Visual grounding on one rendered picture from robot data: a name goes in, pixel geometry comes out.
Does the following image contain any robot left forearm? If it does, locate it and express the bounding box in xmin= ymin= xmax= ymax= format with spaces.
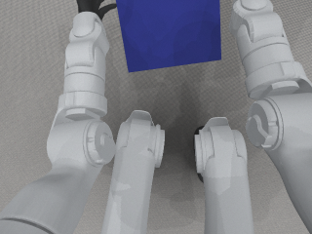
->
xmin=47 ymin=12 xmax=110 ymax=156

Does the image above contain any robot thigh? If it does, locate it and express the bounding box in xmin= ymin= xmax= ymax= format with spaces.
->
xmin=100 ymin=118 xmax=165 ymax=234
xmin=194 ymin=125 xmax=254 ymax=234

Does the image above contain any robot left thigh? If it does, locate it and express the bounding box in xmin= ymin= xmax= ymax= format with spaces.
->
xmin=100 ymin=118 xmax=165 ymax=234

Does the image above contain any left robot upper arm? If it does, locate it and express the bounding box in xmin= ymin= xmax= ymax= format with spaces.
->
xmin=0 ymin=118 xmax=116 ymax=234

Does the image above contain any right robot upper arm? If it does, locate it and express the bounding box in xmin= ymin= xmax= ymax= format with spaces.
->
xmin=245 ymin=93 xmax=312 ymax=234

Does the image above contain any robot right forearm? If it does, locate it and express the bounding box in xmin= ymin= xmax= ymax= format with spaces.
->
xmin=228 ymin=0 xmax=312 ymax=100

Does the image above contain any robot right thigh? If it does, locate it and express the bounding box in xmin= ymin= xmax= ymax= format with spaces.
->
xmin=194 ymin=125 xmax=254 ymax=234

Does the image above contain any carton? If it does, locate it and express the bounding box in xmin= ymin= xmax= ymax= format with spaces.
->
xmin=116 ymin=0 xmax=221 ymax=73

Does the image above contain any robot left hand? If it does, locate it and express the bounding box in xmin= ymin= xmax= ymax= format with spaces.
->
xmin=76 ymin=0 xmax=117 ymax=21

